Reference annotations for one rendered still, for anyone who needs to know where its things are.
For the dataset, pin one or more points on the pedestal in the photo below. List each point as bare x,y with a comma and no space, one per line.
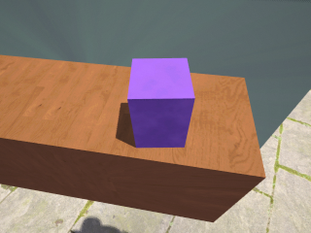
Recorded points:
65,128

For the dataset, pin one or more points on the carton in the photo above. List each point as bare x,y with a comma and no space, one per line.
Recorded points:
160,101

